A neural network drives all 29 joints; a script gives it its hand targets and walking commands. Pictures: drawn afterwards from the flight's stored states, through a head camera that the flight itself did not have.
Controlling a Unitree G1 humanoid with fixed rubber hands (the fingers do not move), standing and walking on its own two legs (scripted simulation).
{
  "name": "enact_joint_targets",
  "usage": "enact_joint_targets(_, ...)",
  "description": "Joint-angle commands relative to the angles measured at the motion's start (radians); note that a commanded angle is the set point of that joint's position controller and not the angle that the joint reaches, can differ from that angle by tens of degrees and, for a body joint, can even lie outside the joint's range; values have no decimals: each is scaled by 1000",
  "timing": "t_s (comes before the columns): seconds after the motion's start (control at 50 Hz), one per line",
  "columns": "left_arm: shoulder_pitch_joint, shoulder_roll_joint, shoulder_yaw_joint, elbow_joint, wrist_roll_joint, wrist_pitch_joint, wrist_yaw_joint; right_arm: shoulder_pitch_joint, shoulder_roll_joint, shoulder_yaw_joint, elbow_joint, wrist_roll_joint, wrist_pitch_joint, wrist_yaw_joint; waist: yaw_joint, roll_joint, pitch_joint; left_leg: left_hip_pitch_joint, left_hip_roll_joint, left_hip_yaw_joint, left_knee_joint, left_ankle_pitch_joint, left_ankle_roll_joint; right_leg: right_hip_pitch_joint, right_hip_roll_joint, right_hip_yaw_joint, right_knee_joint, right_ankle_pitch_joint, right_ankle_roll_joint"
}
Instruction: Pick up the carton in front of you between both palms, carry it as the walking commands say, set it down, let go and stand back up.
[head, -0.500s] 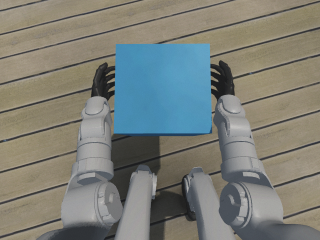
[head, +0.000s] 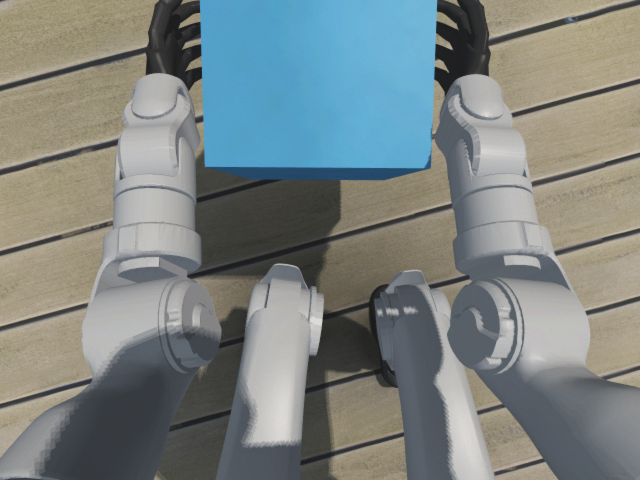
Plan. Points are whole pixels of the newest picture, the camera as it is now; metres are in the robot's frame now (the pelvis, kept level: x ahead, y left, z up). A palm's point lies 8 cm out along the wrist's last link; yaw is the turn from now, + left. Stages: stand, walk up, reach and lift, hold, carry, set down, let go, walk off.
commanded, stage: set down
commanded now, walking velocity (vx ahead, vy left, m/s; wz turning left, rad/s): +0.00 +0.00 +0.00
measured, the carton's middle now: (318, 92) +0.52 +0.06 -0.19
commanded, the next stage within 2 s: none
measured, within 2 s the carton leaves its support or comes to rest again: rests again in 0.90 s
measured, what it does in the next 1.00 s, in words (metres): lowers itself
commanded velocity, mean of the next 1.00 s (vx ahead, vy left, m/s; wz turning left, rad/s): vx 0.00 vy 0.00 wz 0.00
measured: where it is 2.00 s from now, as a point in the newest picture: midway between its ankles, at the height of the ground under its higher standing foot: (335, 350)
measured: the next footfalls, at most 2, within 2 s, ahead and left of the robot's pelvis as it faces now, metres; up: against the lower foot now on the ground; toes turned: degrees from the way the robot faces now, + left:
none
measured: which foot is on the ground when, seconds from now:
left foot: down 0.00-1.00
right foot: down 0.00-1.00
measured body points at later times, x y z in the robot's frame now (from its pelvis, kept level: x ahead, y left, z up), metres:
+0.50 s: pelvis +0.01 +0.00 -0.08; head +0.37 +0.04 +0.18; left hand +0.55 +0.22 -0.24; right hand +0.56 -0.08 -0.25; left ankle +0.10 +0.11 -0.44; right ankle +0.10 -0.12 -0.44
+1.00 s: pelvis +0.00 +0.00 -0.09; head +0.37 +0.04 +0.16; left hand +0.53 +0.22 -0.27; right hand +0.56 -0.09 -0.27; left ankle +0.10 +0.11 -0.44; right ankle +0.10 -0.12 -0.44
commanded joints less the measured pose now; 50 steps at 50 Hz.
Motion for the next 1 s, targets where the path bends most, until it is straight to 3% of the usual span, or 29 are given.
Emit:
enact_joint_targets(0.0,-586,-852,-428,2,-119,-24,-217,-641,828,455,40,97,-11,191,35,64,-1071,675,-23,117,-127,296,-16,422,53,-138,-81,185,-25)
enact_joint_targets(0.26,-744,-760,-493,20,-222,-52,-220,-809,744,524,44,201,-39,182,51,62,-1064,646,-1,121,57,370,-12,387,38,-153,115,234,-33)
enact_joint_targets(0.38,-767,-760,-520,-22,-279,-69,-234,-849,782,603,-1,253,-54,177,83,-24,-1085,607,0,114,115,480,3,455,34,-151,179,346,-38)
enact_joint_targets(0.52,-671,-765,-466,71,-250,-69,-253,-774,796,588,63,243,-61,187,93,-41,-932,497,1,110,144,448,10,380,38,-135,197,332,-38)
enact_joint_targets(0.8,-760,-663,-405,111,-215,-94,-265,-814,700,500,139,221,-81,187,89,-31,-705,342,14,107,174,278,35,319,39,-105,215,224,-55)
enact_joint_targets(0.98,-735,-636,-386,161,-198,-104,-263,-795,658,476,195,226,-92,210,91,-27,-596,354,21,89,196,292,51,239,34,-105,238,215,-57)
